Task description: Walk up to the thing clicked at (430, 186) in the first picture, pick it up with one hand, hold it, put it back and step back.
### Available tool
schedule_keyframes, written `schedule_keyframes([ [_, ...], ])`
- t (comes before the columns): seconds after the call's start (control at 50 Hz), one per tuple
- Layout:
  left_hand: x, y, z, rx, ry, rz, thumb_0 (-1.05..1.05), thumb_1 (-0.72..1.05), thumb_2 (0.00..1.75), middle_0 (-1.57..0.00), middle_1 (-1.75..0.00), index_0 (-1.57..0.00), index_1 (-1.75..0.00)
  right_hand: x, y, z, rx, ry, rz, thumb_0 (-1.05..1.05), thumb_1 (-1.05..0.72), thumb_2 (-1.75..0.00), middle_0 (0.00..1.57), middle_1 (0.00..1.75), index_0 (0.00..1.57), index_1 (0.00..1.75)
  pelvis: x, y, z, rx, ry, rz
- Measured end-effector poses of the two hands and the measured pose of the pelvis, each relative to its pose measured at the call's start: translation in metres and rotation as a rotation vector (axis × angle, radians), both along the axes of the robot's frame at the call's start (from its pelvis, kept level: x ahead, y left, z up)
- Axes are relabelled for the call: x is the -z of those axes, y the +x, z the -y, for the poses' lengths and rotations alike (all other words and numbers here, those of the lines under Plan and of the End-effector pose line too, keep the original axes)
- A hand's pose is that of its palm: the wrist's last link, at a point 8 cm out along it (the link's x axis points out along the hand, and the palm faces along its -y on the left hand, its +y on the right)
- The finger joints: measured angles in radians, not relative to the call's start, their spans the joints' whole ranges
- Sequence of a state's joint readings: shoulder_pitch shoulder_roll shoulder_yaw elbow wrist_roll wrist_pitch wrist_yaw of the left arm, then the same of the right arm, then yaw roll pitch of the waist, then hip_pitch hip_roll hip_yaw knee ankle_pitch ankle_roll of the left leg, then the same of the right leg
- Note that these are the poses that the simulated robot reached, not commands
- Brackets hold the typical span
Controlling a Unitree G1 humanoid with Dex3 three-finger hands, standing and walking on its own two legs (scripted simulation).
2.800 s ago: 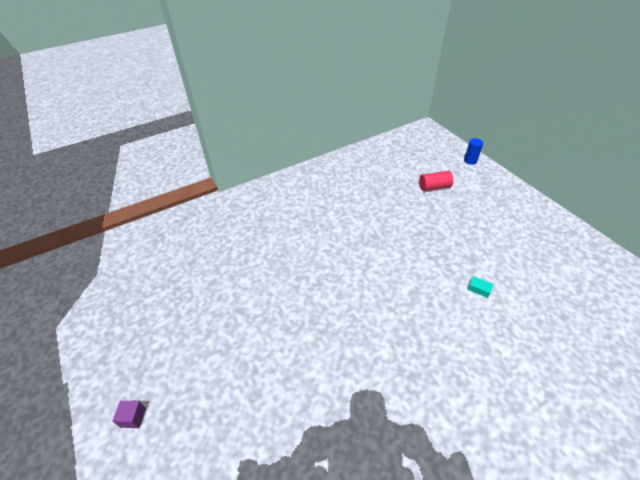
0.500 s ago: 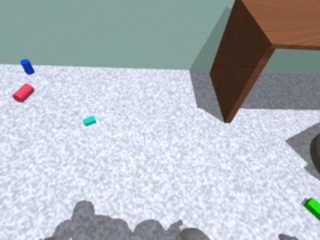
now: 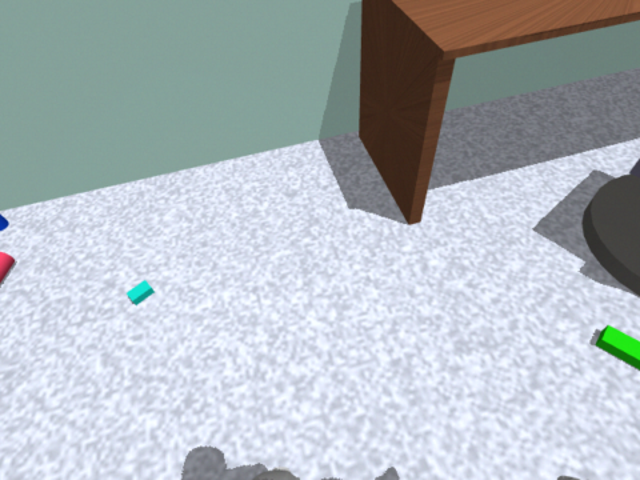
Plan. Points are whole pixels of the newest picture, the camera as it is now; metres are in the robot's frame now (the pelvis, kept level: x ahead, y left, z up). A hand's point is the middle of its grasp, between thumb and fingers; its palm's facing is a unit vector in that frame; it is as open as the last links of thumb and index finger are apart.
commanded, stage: walk up
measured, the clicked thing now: out of the picture +0.93 +1.33 -0.71
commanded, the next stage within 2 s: stand in 1.40 s
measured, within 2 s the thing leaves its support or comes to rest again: neither
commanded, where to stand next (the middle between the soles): +0.07 +0.01 m, yaw -9 degrees
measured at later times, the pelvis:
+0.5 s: pelvis -0.02 +0.00 +0.00, yaw -9 degrees
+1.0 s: pelvis -0.01 +0.01 +0.02, yaw -12 degrees
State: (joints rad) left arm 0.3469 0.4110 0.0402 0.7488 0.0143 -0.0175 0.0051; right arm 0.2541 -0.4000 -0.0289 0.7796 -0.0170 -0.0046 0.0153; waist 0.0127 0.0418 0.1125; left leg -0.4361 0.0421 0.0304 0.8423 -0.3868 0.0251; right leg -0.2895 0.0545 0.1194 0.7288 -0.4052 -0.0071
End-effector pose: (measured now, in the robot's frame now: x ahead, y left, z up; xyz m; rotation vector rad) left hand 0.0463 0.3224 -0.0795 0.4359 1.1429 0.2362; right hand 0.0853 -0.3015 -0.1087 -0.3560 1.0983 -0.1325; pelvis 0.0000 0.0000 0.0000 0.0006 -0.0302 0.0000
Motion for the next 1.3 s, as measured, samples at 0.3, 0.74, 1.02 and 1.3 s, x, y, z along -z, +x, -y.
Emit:
schedule_keyframes([
  [0.3, 0.023, 0.065, 0.024, 0.155, -0.077, 0.043, 0.01, 0.90, 0.89, -0.20, -0.30, -0.20, -0.30, -0.020, -0.041, 0.021, 0.121, -0.072, 0.022, 0.01, -0.90, -0.90, 0.21, 0.30, 0.21, 0.30, 0.002, -0.008, 0.000, 0.104, -0.014, 0.013],
  [0.74, 0.019, 0.069, 0.025, 0.186, -0.074, 0.028, 0.01, 0.90, 0.89, -0.20, -0.30, -0.20, -0.30, 0.005, -0.108, -0.010, 0.253, 0.028, -0.097, 0.01, -0.90, -0.90, 0.20, 0.30, 0.21, 0.30, -0.004, -0.021, -0.010, 0.184, 0.001, 0.029],
  [1.02, 0.015, 0.080, 0.031, 0.174, -0.093, -0.048, 0.01, 0.90, 0.89, -0.20, -0.30, -0.20, -0.29, -0.006, -0.090, -0.006, 0.290, 0.019, -0.101, 0.01, -0.90, -0.90, 0.20, 0.30, 0.21, 0.30, -0.018, -0.006, -0.014, 0.204, 0.009, 0.014],
  [1.3, 0.011, 0.105, 0.042, 0.197, -0.109, -0.043, 0.01, 0.90, 0.89, -0.20, -0.30, -0.20, -0.29, -0.017, -0.061, -0.003, 0.312, 0.020, -0.060, 0.01, -0.90, -0.90, 0.20, 0.30, 0.21, 0.30, -0.025, 0.000, -0.015, 0.220, 0.009, 0.016],
])
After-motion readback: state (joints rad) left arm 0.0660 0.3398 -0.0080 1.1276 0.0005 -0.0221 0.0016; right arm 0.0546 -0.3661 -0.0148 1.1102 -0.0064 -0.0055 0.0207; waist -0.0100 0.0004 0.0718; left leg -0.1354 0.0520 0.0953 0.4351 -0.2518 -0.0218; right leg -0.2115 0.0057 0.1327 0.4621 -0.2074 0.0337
